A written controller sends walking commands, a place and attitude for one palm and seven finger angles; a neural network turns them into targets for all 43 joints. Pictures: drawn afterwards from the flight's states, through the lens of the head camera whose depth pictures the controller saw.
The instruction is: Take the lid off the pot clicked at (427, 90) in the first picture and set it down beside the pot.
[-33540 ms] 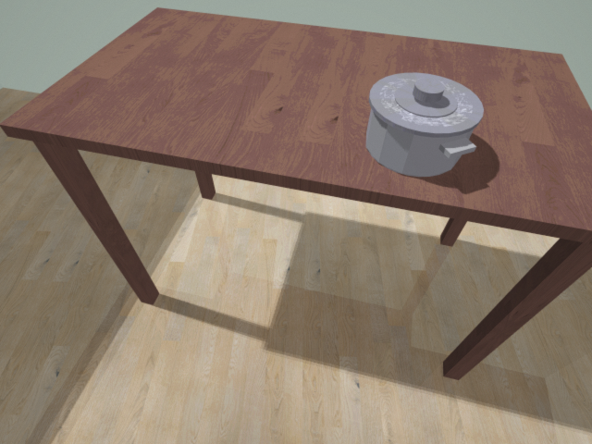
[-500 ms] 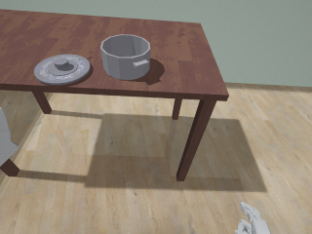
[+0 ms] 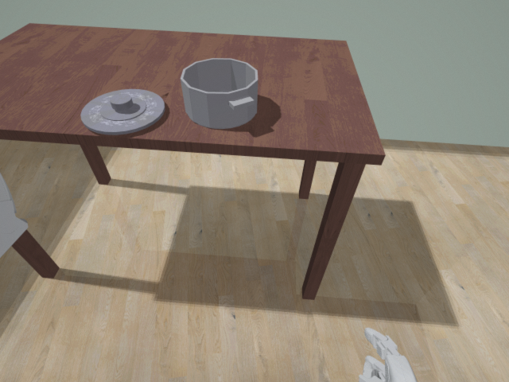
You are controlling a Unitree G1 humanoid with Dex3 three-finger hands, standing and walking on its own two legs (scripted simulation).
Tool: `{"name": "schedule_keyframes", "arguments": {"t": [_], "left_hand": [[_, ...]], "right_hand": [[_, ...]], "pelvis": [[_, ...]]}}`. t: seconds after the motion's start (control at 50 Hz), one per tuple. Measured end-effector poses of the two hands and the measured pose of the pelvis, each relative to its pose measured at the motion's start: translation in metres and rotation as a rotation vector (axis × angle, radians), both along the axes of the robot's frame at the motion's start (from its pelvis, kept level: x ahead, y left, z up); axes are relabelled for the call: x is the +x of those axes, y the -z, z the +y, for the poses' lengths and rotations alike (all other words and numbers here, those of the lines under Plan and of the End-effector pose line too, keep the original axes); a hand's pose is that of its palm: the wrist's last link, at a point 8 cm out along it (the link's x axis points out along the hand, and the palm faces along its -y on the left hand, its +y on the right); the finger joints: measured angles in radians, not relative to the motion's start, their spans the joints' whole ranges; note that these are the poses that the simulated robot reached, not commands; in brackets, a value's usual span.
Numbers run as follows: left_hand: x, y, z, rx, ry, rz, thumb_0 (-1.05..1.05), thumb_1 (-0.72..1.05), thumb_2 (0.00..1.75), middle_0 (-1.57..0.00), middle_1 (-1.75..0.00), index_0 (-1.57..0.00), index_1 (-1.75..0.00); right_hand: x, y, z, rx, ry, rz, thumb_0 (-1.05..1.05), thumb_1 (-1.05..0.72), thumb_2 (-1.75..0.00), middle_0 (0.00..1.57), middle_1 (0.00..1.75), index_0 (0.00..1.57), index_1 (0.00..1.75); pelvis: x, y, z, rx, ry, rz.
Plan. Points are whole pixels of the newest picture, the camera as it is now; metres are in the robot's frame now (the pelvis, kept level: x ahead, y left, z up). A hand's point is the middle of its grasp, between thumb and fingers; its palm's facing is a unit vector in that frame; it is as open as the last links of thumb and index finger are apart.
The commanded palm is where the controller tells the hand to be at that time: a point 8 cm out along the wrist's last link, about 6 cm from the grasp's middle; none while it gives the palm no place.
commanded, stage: let the arm hang, fingers relaxed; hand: left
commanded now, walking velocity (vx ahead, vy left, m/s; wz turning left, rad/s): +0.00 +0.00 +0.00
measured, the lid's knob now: (121, 101) +0.70 +0.36 +0.08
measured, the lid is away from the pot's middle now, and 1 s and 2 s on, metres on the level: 0.24 0.24 0.24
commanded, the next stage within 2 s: look to check the result in 1.12 s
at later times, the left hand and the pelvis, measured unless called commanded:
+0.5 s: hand out of the picture +0.01 +0.23 -0.16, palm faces +0.02 -0.97 -0.25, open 7.1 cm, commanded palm none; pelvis +0.02 +0.02 +0.01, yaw +2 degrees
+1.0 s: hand out of the picture +0.14 +0.19 -0.16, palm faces -0.01 -0.98 -0.18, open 7.3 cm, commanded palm none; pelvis +0.05 +0.03 +0.01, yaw -1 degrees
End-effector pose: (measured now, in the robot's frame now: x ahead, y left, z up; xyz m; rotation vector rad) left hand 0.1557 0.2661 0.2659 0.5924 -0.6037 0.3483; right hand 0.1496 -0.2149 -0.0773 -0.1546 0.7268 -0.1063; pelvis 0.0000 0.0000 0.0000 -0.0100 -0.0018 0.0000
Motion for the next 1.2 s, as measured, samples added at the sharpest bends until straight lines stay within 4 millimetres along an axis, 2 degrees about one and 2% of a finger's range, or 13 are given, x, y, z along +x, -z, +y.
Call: {"name": "schedule_keyframes", "arguments": {"t": [0.02, 0.06, 0.1, 0.14, 0.22, 0.26, 0.3, 0.4, 0.52, 0.7, 0.92, 1.04, 1.2], "left_hand": [[0.007, 0.009, 0.002, -0.002, 0.001, 0.033, 0.01, 0.89, 0.90, -0.21, -0.30, -0.21, -0.31], [0.033, 0.054, 0.013, -0.066, -0.027, 0.228, 0.00, 0.89, 0.90, -0.20, -0.30, -0.21, -0.31], [0.052, 0.125, 0.026, -0.190, -0.081, 0.505, 0.00, 0.90, 0.90, -0.20, -0.30, -0.20, -0.30], [0.052, 0.207, 0.030, -0.323, -0.139, 0.804, 0.00, 0.90, 0.90, -0.19, -0.30, -0.20, -0.30], [-0.003, 0.344, 0.003, -0.526, -0.186, 1.360, 0.01, 0.91, 0.90, -0.19, -0.30, -0.20, -0.30], [-0.044, 0.385, -0.020, -0.598, -0.176, 1.583, 0.01, 0.91, 0.90, -0.19, -0.30, -0.20, -0.30], [-0.081, 0.406, -0.033, -0.681, -0.201, 1.718, 0.00, 0.94, 0.90, -0.20, -0.30, -0.20, -0.30], [-0.129, 0.410, -0.010, -0.697, -0.324, 1.852, -0.03, 1.01, 0.90, -0.21, -0.30, -0.21, -0.30], [-0.149, 0.395, 0.010, -0.645, -0.426, 1.937, -0.01, 0.96, 0.90, -0.20, -0.30, -0.20, -0.30], [-0.100, 0.389, 0.004, -0.608, -0.383, 1.867, 0.01, 0.92, 0.90, -0.20, -0.30, -0.20, -0.30], [-0.029, 0.395, -0.023, -0.629, -0.230, 1.756, 0.01, 0.91, 0.90, -0.20, -0.30, -0.20, -0.30], [-0.023, 0.399, -0.024, -0.639, -0.218, 1.765, 0.00, 0.91, 0.90, -0.20, -0.30, -0.20, -0.30], [-0.039, 0.402, -0.011, -0.635, -0.270, 1.827, 0.01, 0.91, 0.90, -0.20, -0.30, -0.20, -0.30]], "right_hand": [[0.003, 0.003, -0.002, 0.001, -0.018, 0.006, 0.01, -0.90, -0.90, 0.20, 0.30, 0.20, 0.30], [0.006, 0.016, -0.010, -0.003, -0.047, 0.050, 0.01, -0.90, -0.90, 0.20, 0.30, 0.20, 0.30], [0.004, 0.032, -0.017, -0.008, -0.045, 0.108, 0.01, -0.90, -0.90, 0.20, 0.30, 0.20, 0.30], [-0.006, 0.044, -0.023, -0.016, -0.027, 0.174, 0.01, -0.91, -0.90, 0.20, 0.30, 0.20, 0.30], [-0.044, 0.048, -0.029, -0.048, 0.030, 0.314, 0.01, -0.91, -0.90, 0.20, 0.30, 0.20, 0.30], [-0.070, 0.045, -0.030, -0.072, 0.061, 0.400, 0.01, -0.91, -0.90, 0.20, 0.30, 0.20, 0.30], [-0.095, 0.039, -0.029, -0.096, 0.080, 0.496, 0.01, -0.91, -0.90, 0.20, 0.30, 0.20, 0.30], [-0.146, 0.032, -0.023, -0.113, 0.092, 0.714, 0.01, -0.91, -0.90, 0.20, 0.30, 0.20, 0.30], [-0.159, 0.041, -0.009, -0.055, 0.120, 0.784, 0.01, -0.91, -0.90, 0.20, 0.30, 0.20, 0.30], [-0.122, 0.058, 0.020, 0.043, 0.116, 0.698, 0.01, -0.91, -0.90, 0.20, 0.30, 0.20, 0.30], [-0.100, 0.053, 0.016, 0.020, 0.153, 0.649, 0.01, -0.92, -0.90, 0.20, 0.30, 0.20, 0.30], [-0.103, 0.050, 0.017, 0.010, 0.178, 0.667, 0.01, -0.92, -0.90, 0.20, 0.30, 0.20, 0.30], [-0.113, 0.051, 0.027, 0.021, 0.195, 0.713, 0.00, -0.91, -0.90, 0.20, 0.30, 0.20, 0.30]], "pelvis": [[0.000, 0.000, 0.001, -0.004, -0.017, 0.009], [0.001, 0.001, 0.005, -0.006, -0.051, 0.029], [0.004, 0.006, 0.010, -0.010, -0.075, 0.041], [0.006, 0.010, 0.013, 0.001, -0.080, 0.038], [0.010, 0.009, 0.014, 0.021, -0.054, 0.014], [0.010, 0.006, 0.015, 0.021, -0.042, 0.008], [0.009, 0.003, 0.014, 0.014, -0.037, 0.011], [0.011, -0.006, 0.013, 0.001, -0.040, 0.027], [0.022, -0.010, 0.017, -0.005, -0.031, 0.028], [0.038, -0.012, 0.021, -0.001, -0.009, 0.020], [0.051, -0.012, 0.024, 0.000, 0.006, 0.010], [0.057, -0.012, 0.026, -0.003, 0.013, 0.010], [0.061, -0.012, 0.031, -0.006, 0.021, 0.011]]}}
